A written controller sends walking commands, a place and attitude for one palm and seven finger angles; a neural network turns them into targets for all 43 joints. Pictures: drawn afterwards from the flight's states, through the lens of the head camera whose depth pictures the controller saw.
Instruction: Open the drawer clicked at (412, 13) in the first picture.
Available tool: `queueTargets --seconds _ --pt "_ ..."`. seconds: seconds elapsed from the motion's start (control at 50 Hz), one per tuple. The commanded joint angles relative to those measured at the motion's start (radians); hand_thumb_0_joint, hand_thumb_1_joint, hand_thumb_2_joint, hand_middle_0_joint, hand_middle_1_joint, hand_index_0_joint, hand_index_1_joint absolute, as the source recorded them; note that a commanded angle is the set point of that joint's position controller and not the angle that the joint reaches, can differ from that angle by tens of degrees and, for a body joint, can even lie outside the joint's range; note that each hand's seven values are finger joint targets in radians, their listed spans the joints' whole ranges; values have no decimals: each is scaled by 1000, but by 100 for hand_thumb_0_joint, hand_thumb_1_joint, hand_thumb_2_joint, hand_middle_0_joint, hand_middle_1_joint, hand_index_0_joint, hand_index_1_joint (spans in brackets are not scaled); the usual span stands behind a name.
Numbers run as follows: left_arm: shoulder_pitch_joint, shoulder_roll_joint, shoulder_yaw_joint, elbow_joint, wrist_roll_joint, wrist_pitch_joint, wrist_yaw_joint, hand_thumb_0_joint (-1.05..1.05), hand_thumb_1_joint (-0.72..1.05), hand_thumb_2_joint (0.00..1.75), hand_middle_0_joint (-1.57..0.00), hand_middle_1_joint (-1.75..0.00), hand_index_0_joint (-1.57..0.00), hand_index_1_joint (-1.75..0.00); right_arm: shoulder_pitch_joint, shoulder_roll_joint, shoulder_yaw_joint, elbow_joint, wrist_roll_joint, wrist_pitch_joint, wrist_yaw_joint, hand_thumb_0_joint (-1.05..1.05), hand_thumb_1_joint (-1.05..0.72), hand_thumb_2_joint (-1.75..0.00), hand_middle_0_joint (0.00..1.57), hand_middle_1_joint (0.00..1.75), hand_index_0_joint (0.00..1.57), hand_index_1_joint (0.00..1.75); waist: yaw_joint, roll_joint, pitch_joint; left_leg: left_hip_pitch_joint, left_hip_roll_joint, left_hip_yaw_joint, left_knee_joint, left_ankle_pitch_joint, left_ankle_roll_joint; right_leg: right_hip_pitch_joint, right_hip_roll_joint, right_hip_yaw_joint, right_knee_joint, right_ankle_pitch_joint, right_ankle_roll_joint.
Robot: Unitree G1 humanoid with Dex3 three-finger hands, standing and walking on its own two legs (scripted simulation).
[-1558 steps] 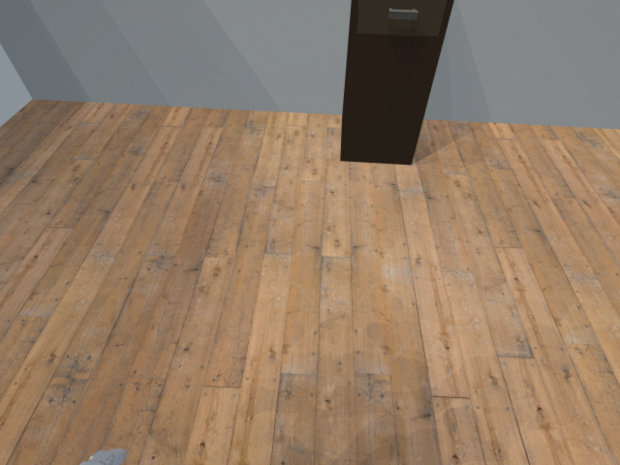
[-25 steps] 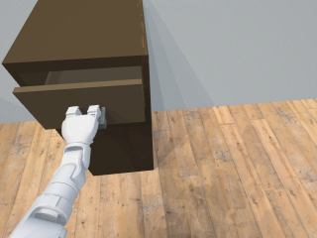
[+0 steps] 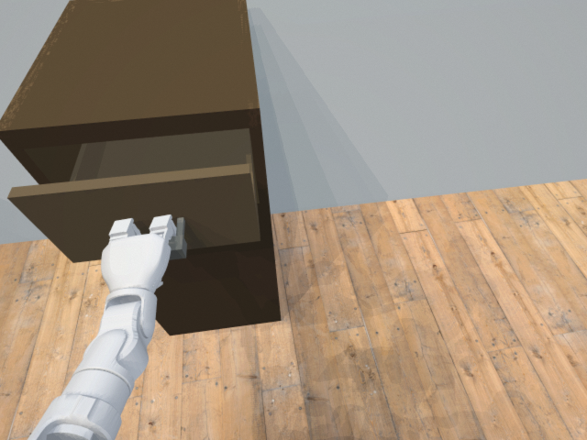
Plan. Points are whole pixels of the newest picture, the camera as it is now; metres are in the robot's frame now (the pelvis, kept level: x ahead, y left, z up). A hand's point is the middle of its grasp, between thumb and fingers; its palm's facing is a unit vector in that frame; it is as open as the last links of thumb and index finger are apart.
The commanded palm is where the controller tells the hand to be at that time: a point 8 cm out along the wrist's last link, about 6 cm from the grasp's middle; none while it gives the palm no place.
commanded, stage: pull the drawer open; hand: left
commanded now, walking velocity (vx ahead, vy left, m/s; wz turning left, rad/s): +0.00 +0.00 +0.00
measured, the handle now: (150, 238) +0.42 +0.23 +0.01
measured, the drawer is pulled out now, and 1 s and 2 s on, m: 0.10 0.22 0.30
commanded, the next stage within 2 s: open the thumb to release the handle in 1.68 s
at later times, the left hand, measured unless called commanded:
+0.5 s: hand (149, 301) +0.32 +0.21 -0.01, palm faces -0.02 -0.05 -1.00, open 5.9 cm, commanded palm +0.28 +0.22 +0.04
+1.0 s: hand (145, 361) +0.24 +0.20 -0.01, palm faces +0.00 -0.11 -0.99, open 6.0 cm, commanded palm +0.18 +0.20 +0.04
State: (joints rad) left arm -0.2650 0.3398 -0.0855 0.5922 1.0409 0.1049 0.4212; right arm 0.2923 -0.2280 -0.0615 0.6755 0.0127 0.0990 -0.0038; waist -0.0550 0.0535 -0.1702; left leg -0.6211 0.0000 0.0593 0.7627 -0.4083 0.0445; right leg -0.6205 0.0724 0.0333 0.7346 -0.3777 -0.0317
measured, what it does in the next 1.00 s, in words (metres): stands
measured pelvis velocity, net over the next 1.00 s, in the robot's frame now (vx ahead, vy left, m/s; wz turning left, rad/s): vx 0.00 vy -0.01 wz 0.00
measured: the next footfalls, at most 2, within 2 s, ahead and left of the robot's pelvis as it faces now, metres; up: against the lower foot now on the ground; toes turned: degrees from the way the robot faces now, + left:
none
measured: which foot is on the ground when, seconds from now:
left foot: down 0.00-1.00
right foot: down 0.00-1.00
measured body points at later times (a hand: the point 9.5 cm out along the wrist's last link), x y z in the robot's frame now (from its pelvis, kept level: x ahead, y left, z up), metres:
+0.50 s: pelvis -0.01 -0.01 +0.00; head +0.02 -0.02 +0.45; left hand +0.31 +0.21 +0.04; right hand +0.17 -0.24 -0.11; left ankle -0.03 +0.09 -0.71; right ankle -0.02 -0.10 -0.71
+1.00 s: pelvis +0.00 -0.01 +0.00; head +0.03 -0.03 +0.45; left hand +0.23 +0.20 +0.04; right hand +0.18 -0.25 -0.10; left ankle -0.03 +0.09 -0.71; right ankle -0.02 -0.10 -0.71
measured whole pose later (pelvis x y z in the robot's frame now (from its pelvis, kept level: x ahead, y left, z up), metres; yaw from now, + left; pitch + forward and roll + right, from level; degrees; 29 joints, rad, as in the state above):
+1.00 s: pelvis +0.00 -0.01 +0.00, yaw +0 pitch +10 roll +0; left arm 0.28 0.28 -0.17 0.09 1.05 0.18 0.44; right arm 0.14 -0.23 -0.05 0.62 0.00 0.07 0.02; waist 0.01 0.05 -0.16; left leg -0.51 -0.01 0.07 0.75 -0.42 0.03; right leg -0.52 0.07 0.04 0.76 -0.41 -0.04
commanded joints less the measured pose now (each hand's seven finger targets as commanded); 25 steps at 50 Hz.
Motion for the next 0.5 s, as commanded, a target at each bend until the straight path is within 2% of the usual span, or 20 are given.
queueTargets --seconds 0.0,0.06,0.08,0.1,0.12,0.14,0.16,0.18,0.22,0.24,0.26,0.3,0.32,0.38,0.4,0.44,0.46,0.48 --pt "40 107 39 -321 -13 37 47 0 90 90 -40 -135 -40 -135 -89 -139 -43 -146 1 -58 1 0 -90 -90 20 30 20 30 74 -24 -319 245 -3 -53 -53 607 -19 234 -7 -25 -45 526 -7" --pt "153 70 16 -418 -21 67 53 0 90 90 -40 -135 -40 -135 -117 -135 -43 -153 -1 -63 11 0 -90 -90 20 30 20 30 77 -10 -293 277 7 -62 -56 659 -25 222 -8 -33 -43 529 -8" --pt "199 62 9 -440 -19 75 53 0 90 90 -40 -135 -40 -135 -129 -135 -40 -156 -4 -66 14 0 -90 -90 20 30 20 30 80 -29 -290 281 7 -63 -53 663 -24 222 -8 -32 -44 534 -5" --pt "36 120 36 -428 -8 81 61 0 90 90 -40 -135 -40 -135 -122 -148 -37 -130 -3 -60 6 0 -90 -90 20 30 20 30 43 -35 -265 273 7 -70 -51 626 -27 194 -7 -31 -43 514 -5" --pt "-148 139 27 -415 9 83 67 0 90 90 -40 -135 -40 -135 -117 -154 -35 -106 -9 -58 -9 0 -90 -90 20 30 20 30 14 -20 -236 258 4 -69 -47 573 -26 163 -9 -33 -44 474 -6" --pt "-219 162 39 -385 38 81 79 0 90 90 -40 -135 -40 -135 -120 -150 -33 -98 -12 -61 -17 0 -90 -90 20 30 20 30 19 4 -223 261 3 -70 -51 521 -24 125 -10 -35 -48 411 -7" --pt "-168 130 24 -312 49 90 79 0 90 90 -40 -135 -40 -135 -117 -140 -34 -91 -11 -62 -21 0 -90 -90 20 30 20 30 30 9 -203 261 0 -70 -57 499 -28 115 -7 -45 -46 370 -14" --pt "-175 116 8 -304 54 90 78 0 90 90 -40 -135 -40 -135 -123 -138 -30 -91 -15 -65 -22 0 -90 -90 20 30 20 30 41 10 -229 273 -1 -67 -57 498 -30 116 -7 -46 -45 363 -15" --pt "-239 133 13 -311 47 89 69 0 90 90 -40 -135 -40 -135 -129 -139 -34 -92 -12 -59 -29 0 -90 -90 20 30 20 30 44 17 -269 292 -6 -68 -59 493 -32 142 -8 -40 -48 366 -20" --pt "-248 110 -13 -276 49 90 62 0 90 90 -40 -135 -40 -135 -140 -132 -28 -94 -10 -58 -32 0 -90 -90 20 30 20 30 43 0 -265 283 -13 -63 -58 462 -27 141 -11 -38 -50 362 -15" --pt "-247 104 -10 -250 38 87 54 0 90 90 -40 -135 -40 -135 -139 -130 -28 -91 -7 -58 -37 0 -90 -90 20 30 20 30 42 -26 -254 271 -16 -62 -61 442 -26 151 -11 -39 -54 365 -16" --pt "-278 118 1 -223 26 71 42 0 90 90 -40 -135 -40 -135 -149 -129 -22 -95 -5 -59 -47 0 -90 -90 20 30 20 30 45 -49 -246 249 -25 -57 -66 404 -21 170 -15 -30 -62 369 -13" --pt "-291 149 28 -205 26 63 37 0 90 90 -40 -135 -40 -135 -149 -131 -21 -95 -5 -58 -52 0 -90 -90 20 30 20 30 48 -64 -253 238 -28 -57 -67 395 -19 188 -17 -25 -64 370 -13" --pt "-320 125 6 -173 30 27 30 0 90 90 -40 -135 -40 -135 -154 -119 -13 -102 -5 -65 -58 0 -90 -90 20 30 20 30 49 -56 -224 216 -35 -51 -63 356 -17 167 -22 -22 -67 353 -10" --pt "-326 149 33 -159 32 16 32 0 90 90 -40 -135 -40 -135 -152 -119 -15 -101 -4 -68 -60 0 -90 -90 20 30 20 30 52 -61 -221 206 -36 -52 -63 348 -17 169 -22 -21 -66 349 -11" --pt "-238 133 30 -169 41 0 33 0 90 90 -40 -135 -40 -135 -161 -114 -14 -118 -8 -72 -56 0 -90 -90 20 30 20 30 77 -49 -262 213 -39 -45 -59 369 -16 197 -22 -12 -62 377 -12" --pt "-224 107 8 -191 37 -7 33 0 90 90 -40 -135 -40 -135 -163 -113 -15 -125 -8 -74 -51 0 -90 -90 20 30 20 30 73 -25 -259 219 -39 -44 -55 379 -17 192 -22 -12 -61 395 -14" --pt "-170 107 21 -207 34 -12 36 0 90 90 -40 -135 -40 -135 -163 -111 -17 -132 -9 -77 -45 0 -90 -90 20 30 20 30 89 -38 -276 221 -37 -47 -56 398 -19 206 -20 -14 -53 405 -16"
